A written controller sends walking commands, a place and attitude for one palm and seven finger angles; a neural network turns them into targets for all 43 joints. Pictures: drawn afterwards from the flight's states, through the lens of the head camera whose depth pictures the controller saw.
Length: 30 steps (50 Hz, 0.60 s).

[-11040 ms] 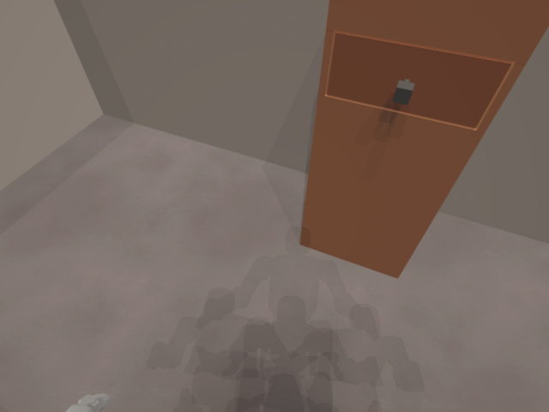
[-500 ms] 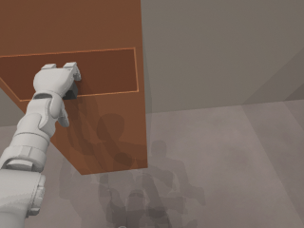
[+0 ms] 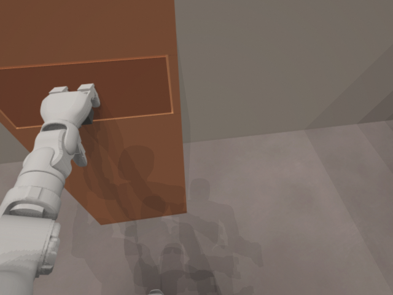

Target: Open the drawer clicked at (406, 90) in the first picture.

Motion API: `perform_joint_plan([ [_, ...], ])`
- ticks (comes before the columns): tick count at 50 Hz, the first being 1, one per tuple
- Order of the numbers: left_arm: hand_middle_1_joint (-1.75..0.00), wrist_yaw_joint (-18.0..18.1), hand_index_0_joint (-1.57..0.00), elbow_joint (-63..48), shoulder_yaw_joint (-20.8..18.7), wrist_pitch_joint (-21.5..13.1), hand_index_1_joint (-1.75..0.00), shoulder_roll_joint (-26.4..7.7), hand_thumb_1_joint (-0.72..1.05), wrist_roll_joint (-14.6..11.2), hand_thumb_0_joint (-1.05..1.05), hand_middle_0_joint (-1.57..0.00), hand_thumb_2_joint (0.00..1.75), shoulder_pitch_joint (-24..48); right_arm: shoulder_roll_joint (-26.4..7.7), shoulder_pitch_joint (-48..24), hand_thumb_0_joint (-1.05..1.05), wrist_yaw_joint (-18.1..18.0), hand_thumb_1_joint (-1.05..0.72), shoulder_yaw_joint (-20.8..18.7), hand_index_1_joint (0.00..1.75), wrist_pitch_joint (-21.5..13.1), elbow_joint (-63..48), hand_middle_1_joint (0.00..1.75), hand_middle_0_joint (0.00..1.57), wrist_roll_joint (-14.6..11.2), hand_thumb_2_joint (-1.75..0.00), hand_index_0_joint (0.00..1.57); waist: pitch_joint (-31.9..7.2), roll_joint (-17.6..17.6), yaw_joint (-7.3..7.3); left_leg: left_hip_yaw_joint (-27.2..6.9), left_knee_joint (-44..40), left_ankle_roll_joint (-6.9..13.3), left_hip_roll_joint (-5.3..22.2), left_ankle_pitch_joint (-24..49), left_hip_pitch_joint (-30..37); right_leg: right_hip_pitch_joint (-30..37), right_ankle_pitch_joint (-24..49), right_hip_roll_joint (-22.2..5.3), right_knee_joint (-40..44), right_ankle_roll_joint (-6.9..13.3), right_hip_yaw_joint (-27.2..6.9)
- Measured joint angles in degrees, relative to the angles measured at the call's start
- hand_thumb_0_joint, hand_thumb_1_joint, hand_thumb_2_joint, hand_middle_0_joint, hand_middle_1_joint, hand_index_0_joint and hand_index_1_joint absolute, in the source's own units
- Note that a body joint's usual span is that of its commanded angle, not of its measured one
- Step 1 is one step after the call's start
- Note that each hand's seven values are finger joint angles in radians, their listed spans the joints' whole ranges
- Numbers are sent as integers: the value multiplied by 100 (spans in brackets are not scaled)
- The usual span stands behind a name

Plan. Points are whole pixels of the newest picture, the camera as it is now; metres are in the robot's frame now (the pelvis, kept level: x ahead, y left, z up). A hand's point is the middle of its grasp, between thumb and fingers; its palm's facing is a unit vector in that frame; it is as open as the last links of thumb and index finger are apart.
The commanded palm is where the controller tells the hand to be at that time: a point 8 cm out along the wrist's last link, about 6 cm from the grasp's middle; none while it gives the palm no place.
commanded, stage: lower the fingers behind the handle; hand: left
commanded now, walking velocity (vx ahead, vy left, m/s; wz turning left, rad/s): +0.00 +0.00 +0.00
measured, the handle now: (82, 106) +0.50 +0.24 +0.09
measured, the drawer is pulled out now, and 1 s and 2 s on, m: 0.00 0.00 0.12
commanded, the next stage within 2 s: close the thumb around the handle in 0.10 s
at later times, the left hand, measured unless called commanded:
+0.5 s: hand (78, 125) +0.46 +0.25 +0.08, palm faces -0.02 -0.03 -1.00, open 11.2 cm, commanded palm +0.44 +0.25 +0.14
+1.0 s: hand (81, 127) +0.46 +0.24 +0.07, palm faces -0.01 -0.03 -1.00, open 7.2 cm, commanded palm +0.43 +0.25 +0.14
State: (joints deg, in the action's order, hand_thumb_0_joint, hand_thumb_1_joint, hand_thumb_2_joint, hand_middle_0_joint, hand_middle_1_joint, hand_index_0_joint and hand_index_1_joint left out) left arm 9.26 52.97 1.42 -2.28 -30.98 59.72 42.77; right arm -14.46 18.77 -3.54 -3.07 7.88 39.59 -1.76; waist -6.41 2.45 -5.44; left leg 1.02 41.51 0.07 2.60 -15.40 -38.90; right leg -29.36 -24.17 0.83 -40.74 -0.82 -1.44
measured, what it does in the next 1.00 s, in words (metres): stands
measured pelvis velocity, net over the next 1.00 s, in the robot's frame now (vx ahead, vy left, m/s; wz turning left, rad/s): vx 0.01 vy -0.01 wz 0.01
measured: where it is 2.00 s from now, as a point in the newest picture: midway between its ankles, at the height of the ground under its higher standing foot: outside the picture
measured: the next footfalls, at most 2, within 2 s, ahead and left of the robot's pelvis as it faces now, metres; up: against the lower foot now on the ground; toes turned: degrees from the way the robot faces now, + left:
none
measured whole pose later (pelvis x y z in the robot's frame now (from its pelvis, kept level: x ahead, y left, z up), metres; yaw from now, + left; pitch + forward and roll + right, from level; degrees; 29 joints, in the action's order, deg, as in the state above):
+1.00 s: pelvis +0.01 -0.01 +0.00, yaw +1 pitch +12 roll -1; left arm 10.7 49.3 1.1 -2.5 -29.5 59.6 38.8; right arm -14.5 17.0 -3.1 -3.6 8.3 40.6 -1.7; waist -6.9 2.7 -4.5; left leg 0.5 41.0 -0.5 2.6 -16.2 -37.2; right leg -27.4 -24.9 0.9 -39.9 -0.3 -1.0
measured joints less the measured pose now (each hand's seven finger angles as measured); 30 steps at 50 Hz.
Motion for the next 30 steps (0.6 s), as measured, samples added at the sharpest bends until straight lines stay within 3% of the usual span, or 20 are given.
perform_joint_plan([
  [9, -123, 217, -33, -34, 42, -17, -121, 27, -49, 28, 0, -33, 30, 18, -9, 68, 1, 30, -91, -52, 30, -55, 154, 30, 20, 18, -90, 20, -23, 20, 35, -34, 58, -7, 0, -28, -98, -71, -23, 6, -28, 8, 31],
  [16, -122, 171, -34, -47, -3, 84, -122, 63, -44, -10, 0, -33, 32, -78, 13, 10, 1, 44, -91, -37, 30, -29, 162, 30, 20, 10, -90, 20, -53, 37, 19, -16, 9, -11, 9, -42, 1, 24, -19, 12, 36, 12, 13],
  [30, -127, 150, -37, -352, 70, 32, -127, 156, 16, -38, 0, -36, 58, -306, 1, -122, 1, 64, -91, -66, 30, -3, 87, 30, 20, 10, -90, 20, -51, 39, 119, -40, -23, -24, -22, -70, 124, 161, -63, -14, 67, 25, 42],
])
